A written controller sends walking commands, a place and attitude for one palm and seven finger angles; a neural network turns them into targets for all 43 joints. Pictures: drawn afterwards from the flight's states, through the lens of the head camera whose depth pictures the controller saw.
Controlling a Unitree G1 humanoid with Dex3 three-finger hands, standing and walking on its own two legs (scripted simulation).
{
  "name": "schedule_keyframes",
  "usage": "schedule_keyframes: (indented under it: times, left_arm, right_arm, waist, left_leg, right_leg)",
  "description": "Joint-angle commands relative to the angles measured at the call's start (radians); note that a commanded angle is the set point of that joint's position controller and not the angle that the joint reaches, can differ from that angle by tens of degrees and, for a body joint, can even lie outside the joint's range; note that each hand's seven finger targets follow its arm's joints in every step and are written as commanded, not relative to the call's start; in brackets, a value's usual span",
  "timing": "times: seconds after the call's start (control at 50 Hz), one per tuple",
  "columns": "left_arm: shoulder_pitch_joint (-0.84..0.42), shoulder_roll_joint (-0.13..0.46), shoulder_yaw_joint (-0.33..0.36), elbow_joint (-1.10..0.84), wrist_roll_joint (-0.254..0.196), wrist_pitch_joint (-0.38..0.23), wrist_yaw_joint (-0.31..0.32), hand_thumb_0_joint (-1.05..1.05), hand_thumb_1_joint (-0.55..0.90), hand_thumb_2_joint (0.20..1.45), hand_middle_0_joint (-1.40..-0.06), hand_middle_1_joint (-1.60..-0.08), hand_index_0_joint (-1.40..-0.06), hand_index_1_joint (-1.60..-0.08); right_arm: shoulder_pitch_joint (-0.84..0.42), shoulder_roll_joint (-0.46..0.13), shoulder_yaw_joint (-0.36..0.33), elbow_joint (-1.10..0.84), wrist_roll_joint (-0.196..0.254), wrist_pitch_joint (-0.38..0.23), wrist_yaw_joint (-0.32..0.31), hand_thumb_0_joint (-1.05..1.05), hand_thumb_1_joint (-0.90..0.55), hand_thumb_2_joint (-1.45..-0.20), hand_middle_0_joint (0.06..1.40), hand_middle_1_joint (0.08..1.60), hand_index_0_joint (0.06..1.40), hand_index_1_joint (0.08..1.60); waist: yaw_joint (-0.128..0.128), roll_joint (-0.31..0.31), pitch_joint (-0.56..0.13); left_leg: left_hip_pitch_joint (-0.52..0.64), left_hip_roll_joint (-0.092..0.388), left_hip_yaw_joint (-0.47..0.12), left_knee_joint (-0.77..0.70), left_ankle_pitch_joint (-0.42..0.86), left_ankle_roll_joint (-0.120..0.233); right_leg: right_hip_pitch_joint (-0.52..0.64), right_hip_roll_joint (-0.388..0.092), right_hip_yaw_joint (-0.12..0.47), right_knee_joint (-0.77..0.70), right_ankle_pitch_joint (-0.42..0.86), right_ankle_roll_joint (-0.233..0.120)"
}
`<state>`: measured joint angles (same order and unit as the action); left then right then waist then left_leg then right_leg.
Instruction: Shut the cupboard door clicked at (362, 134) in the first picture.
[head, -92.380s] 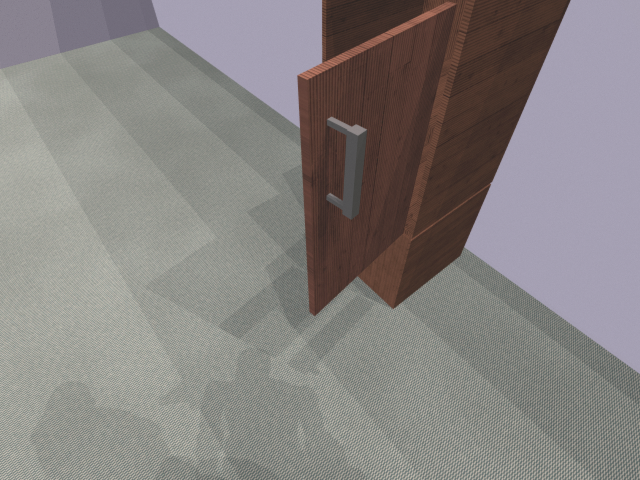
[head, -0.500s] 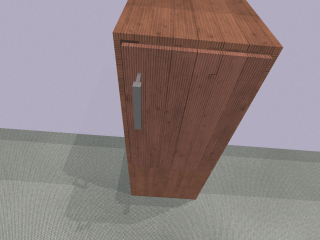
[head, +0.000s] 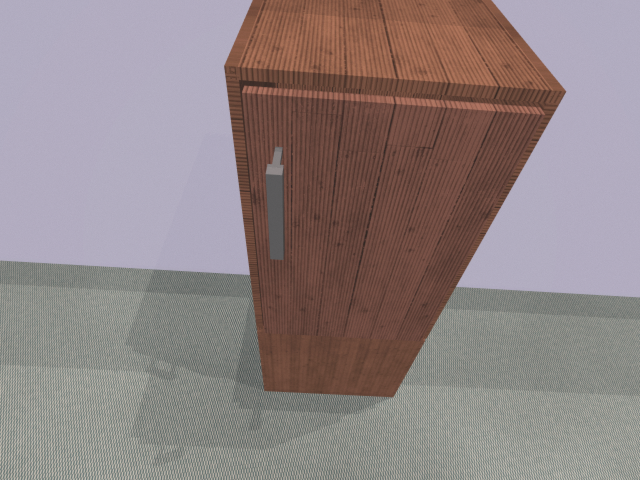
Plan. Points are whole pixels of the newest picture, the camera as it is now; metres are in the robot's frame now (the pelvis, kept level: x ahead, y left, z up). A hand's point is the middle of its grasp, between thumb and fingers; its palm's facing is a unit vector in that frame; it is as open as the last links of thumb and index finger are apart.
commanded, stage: look again from close up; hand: left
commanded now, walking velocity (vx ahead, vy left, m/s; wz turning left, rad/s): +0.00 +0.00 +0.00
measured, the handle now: (277, 206) +0.46 +0.09 +0.09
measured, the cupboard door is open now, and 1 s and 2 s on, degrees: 0 0 0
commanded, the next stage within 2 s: shuffle to correct the standing spot in 0.16 s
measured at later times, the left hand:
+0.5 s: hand out of the picture -0.03 +0.13 -0.18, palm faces +0.01 -0.99 -0.13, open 7.4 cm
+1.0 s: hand out of the picture +0.02 +0.03 -0.19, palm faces +0.05 -0.99 -0.16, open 7.3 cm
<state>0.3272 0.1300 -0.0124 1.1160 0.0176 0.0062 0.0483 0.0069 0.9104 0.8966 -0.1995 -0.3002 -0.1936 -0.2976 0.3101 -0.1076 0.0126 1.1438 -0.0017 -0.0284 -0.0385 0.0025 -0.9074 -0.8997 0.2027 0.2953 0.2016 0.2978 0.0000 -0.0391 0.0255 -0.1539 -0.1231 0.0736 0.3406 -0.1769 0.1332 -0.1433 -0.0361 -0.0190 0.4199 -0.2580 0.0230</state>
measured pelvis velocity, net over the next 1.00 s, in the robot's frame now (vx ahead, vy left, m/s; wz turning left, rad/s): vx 0.02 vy -0.13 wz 0.00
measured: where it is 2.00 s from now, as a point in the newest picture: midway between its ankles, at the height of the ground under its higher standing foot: outside the picture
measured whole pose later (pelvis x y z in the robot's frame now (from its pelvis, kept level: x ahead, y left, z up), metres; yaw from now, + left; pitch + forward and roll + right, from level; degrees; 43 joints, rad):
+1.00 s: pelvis +0.02 -0.13 -0.01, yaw +0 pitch +0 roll +0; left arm 0.31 0.14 0.02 1.06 0.03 -0.01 0.04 0.02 0.94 0.90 -0.20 -0.30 -0.20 -0.30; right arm 0.26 -0.14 -0.03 1.10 0.00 0.01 -0.03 0.00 -0.91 -0.90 0.20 0.29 0.20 0.30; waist 0.01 -0.03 0.03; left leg -0.28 0.01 0.04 0.61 -0.37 -0.01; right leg -0.22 0.03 -0.08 0.50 -0.28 -0.06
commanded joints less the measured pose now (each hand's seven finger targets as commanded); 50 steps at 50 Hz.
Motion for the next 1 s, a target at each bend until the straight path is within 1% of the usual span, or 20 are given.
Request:
schedule_keyframes:
  times: [0.0,0.24,0.36,0.42,0.48,0.5,0.54,0.6,0.66,0.7,0.72,0.74,0.76,0.78,0.8,0.82,0.84,0.86,0.9,0.98]
  left_arm:
    - [0.099,0.059,0.007,-0.008,-0.001,-0.011,0.001,0.000,0.900,0.900,-0.200,-0.300,-0.200,-0.300]
    - [0.115,0.050,0.005,0.002,-0.003,-0.017,0.002,0.000,0.900,0.900,-0.200,-0.300,-0.200,-0.300]
    - [0.115,0.035,0.007,0.010,-0.004,-0.003,-0.004,0.000,0.900,0.900,-0.200,-0.300,-0.200,-0.300]
    - [0.101,0.039,0.016,-0.003,0.003,0.009,-0.012,0.000,0.900,0.900,-0.200,-0.300,-0.200,-0.300]
    - [0.080,0.045,0.031,-0.028,0.010,0.025,-0.019,0.000,0.900,0.900,-0.200,-0.300,-0.200,-0.300]
    - [0.069,0.045,0.034,-0.038,0.014,0.028,-0.023,0.000,0.900,0.900,-0.200,-0.300,-0.200,-0.300]
    - [0.052,0.035,0.043,-0.060,0.018,0.032,-0.030,0.000,0.900,0.900,-0.200,-0.300,-0.200,-0.300]
    - [0.034,0.022,0.049,-0.088,0.016,0.033,-0.039,0.000,0.900,0.900,-0.200,-0.300,-0.200,-0.300]
    - [0.054,0.015,0.053,-0.092,0.013,0.031,-0.043,0.000,0.900,0.900,-0.200,-0.300,-0.200,-0.300]
    - [0.075,0.032,0.057,-0.087,0.014,0.027,-0.043,0.000,0.900,0.900,-0.200,-0.300,-0.200,-0.300]
    - [0.084,0.056,0.062,-0.089,0.014,0.022,-0.041,0.000,0.900,0.900,-0.200,-0.300,-0.200,-0.300]
    - [0.102,0.095,0.067,-0.091,0.016,0.016,-0.036,0.000,0.900,0.900,-0.200,-0.300,-0.200,-0.300]
    - [0.127,0.141,0.073,-0.084,0.016,0.011,-0.029,0.000,0.900,0.900,-0.200,-0.300,-0.200,-0.300]
    - [0.135,0.149,0.070,-0.084,0.011,0.003,-0.024,0.000,0.900,0.900,-0.200,-0.300,-0.200,-0.300]
    - [0.105,0.129,0.060,-0.082,0.008,-0.012,-0.017,0.000,0.900,0.900,-0.200,-0.300,-0.200,-0.300]
    - [0.058,0.112,0.050,-0.087,0.006,-0.022,-0.015,0.000,0.900,0.900,-0.200,-0.300,-0.200,-0.300]
    - [0.032,0.106,0.045,-0.093,0.004,-0.031,-0.014,0.000,0.900,0.900,-0.200,-0.300,-0.200,-0.300]
    - [0.025,0.122,0.045,-0.095,0.004,-0.039,-0.015,0.000,0.900,0.900,-0.200,-0.300,-0.200,-0.300]
    - [0.041,0.131,0.047,-0.090,0.004,-0.042,-0.009,0.000,0.900,0.900,-0.200,-0.300,-0.200,-0.300]
    - [0.058,0.166,0.061,-0.081,-0.001,-0.034,-0.001,0.000,0.900,0.900,-0.200,-0.300,-0.200,-0.300]
  right_arm:
    - [0.073,-0.113,-0.019,-0.020,-0.002,-0.008,-0.009,0.000,-0.900,-0.900,0.200,0.300,0.200,0.300]
    - [0.079,-0.101,-0.016,-0.017,-0.002,-0.011,-0.009,0.000,-0.900,-0.900,0.200,0.300,0.200,0.300]
    - [0.089,-0.103,-0.025,-0.005,-0.006,-0.007,-0.022,0.000,-0.900,-0.900,0.200,0.300,0.200,0.300]
    - [0.103,-0.120,-0.036,0.001,-0.010,-0.001,-0.033,0.000,-0.900,-0.900,0.200,0.300,0.200,0.300]
    - [0.114,-0.140,-0.048,-0.004,-0.016,0.006,-0.040,0.000,-0.900,-0.900,0.200,0.300,0.200,0.300]
    - [0.112,-0.143,-0.051,-0.007,-0.019,0.007,-0.041,0.000,-0.900,-0.900,0.200,0.300,0.200,0.300]
    - [0.095,-0.160,-0.061,-0.022,-0.025,0.009,-0.038,0.000,-0.900,-0.900,0.200,0.300,0.200,0.300]
    - [0.064,-0.171,-0.072,-0.043,-0.032,0.012,-0.033,0.000,-0.900,-0.900,0.200,0.300,0.200,0.300]
    - [0.039,-0.185,-0.081,-0.048,-0.032,0.019,-0.026,0.000,-0.900,-0.900,0.200,0.300,0.200,0.300]
    - [0.041,-0.175,-0.084,-0.052,-0.029,0.024,-0.023,0.000,-0.900,-0.900,0.200,0.300,0.200,0.300]
    - [0.053,-0.157,-0.082,-0.055,-0.026,0.025,-0.019,0.000,-0.900,-0.900,0.200,0.300,0.200,0.300]
    - [0.059,-0.128,-0.076,-0.067,-0.022,0.025,-0.015,0.000,-0.900,-0.900,0.200,0.300,0.200,0.300]
    - [0.036,-0.077,-0.060,-0.090,-0.021,0.024,-0.009,0.000,-0.900,-0.900,0.200,0.300,0.200,0.300]
    - [0.007,-0.053,-0.052,-0.105,-0.021,0.024,-0.004,0.000,-0.900,-0.900,0.200,0.300,0.200,0.300]
    - [-0.001,-0.042,-0.049,-0.103,-0.017,0.031,-0.001,0.000,-0.900,-0.900,0.200,0.300,0.200,0.300]
    - [0.003,-0.039,-0.044,-0.093,-0.017,0.031,0.004,0.000,-0.900,-0.900,0.200,0.300,0.200,0.300]
    - [0.016,-0.037,-0.038,-0.079,-0.015,0.028,0.007,0.000,-0.900,-0.900,0.200,0.300,0.200,0.300]
    - [0.023,-0.039,-0.034,-0.071,-0.011,0.022,0.008,0.000,-0.900,-0.900,0.200,0.300,0.200,0.300]
    - [0.018,-0.031,-0.032,-0.070,-0.004,0.019,0.009,0.000,-0.900,-0.900,0.200,0.300,0.200,0.300]
    - [0.012,-0.071,-0.038,-0.087,-0.001,0.035,0.003,0.000,-0.900,-0.900,0.200,0.300,0.200,0.300]
  waist:
    - [0.010,0.053,0.078]
    - [0.007,0.041,0.061]
    - [-0.007,0.042,0.067]
    - [-0.014,0.082,0.074]
    - [-0.022,0.086,0.072]
    - [-0.020,0.083,0.070]
    - [-0.022,0.071,0.052]
    - [-0.018,0.067,0.035]
    - [-0.005,0.128,0.023]
    - [0.006,0.116,0.029]
    - [0.009,0.073,0.029]
    - [0.014,-0.043,0.026]
    - [0.028,-0.187,0.044]
    - [0.041,-0.166,0.019]
    - [0.028,-0.138,0.001]
    - [0.011,-0.114,0.048]
    - [0.001,-0.068,0.053]
    - [0.001,-0.030,0.037]
    - [0.015,-0.002,0.015]
    - [0.023,-0.053,-0.015]
  left_leg:
    - [-0.034,0.243,-0.249,-0.132,-0.005,-0.098]
    - [-0.020,0.236,-0.228,-0.113,0.033,-0.091]
    - [0.024,0.299,-0.290,-0.121,0.002,-0.076]
    - [0.055,0.350,-0.329,-0.113,0.077,-0.037]
    - [0.041,0.424,-0.380,-0.121,0.057,0.043]
    - [0.035,0.436,-0.389,-0.114,0.074,0.067]
    - [0.008,0.450,-0.371,-0.107,0.061,0.085]
    - [-0.046,0.429,-0.328,-0.092,0.031,0.070]
    - [-0.106,0.385,-0.253,-0.047,-0.020,0.022]
    - [-0.177,0.346,-0.207,0.016,-0.065,-0.021]
    - [-0.225,0.306,-0.172,0.070,-0.102,-0.047]
    - [-0.307,0.235,-0.092,0.161,-0.194,-0.077]
    - [-0.368,0.135,0.021,0.296,-0.279,-0.112]
    - [-0.329,0.127,0.013,0.429,-0.354,-0.113]
    - [-0.281,0.147,-0.030,0.482,-0.368,-0.115]
    - [-0.271,0.162,-0.055,0.483,-0.321,-0.116]
    - [-0.248,0.170,-0.059,0.453,-0.270,-0.119]
    - [-0.223,0.164,-0.052,0.402,-0.244,-0.124]
    - [-0.187,0.144,-0.033,0.288,-0.208,-0.140]
    - [-0.150,0.143,-0.034,0.196,-0.142,-0.151]
  right_leg:
    - [-0.060,-0.056,0.058,-0.040,0.054,-0.054]
    - [-0.057,-0.060,0.070,-0.047,0.073,-0.055]
    - [-0.124,-0.027,0.046,-0.008,0.020,-0.043]
    - [-0.194,-0.009,0.031,0.062,-0.030,-0.040]
    - [-0.270,-0.010,0.039,0.240,-0.173,-0.039]
    - [-0.294,-0.011,0.042,0.289,-0.192,-0.041]
    - [-0.309,-0.014,0.044,0.359,-0.198,-0.040]
    - [-0.262,-0.008,0.026,0.318,-0.173,-0.038]
    - [-0.160,0.014,-0.023,0.187,-0.080,-0.031]
    - [-0.064,0.026,-0.031,0.052,0.017,-0.032]
    - [-0.011,-0.003,0.011,-0.012,0.029,-0.041]
    - [0.038,-0.086,0.115,-0.048,0.016,-0.074]
    - [0.035,-0.192,0.233,-0.104,0.034,-0.128]
    - [-0.020,-0.266,0.277,-0.165,0.040,-0.180]
    - [-0.074,-0.268,0.287,-0.190,0.016,-0.195]
    - [-0.112,-0.246,0.282,-0.187,0.056,-0.191]
    - [-0.107,-0.232,0.252,-0.169,0.137,-0.194]
    - [-0.083,-0.221,0.220,-0.142,0.241,-0.195]
    - [-0.030,-0.231,0.203,-0.081,0.455,-0.202]
    - [0.024,-0.261,0.226,-0.020,0.613,-0.187]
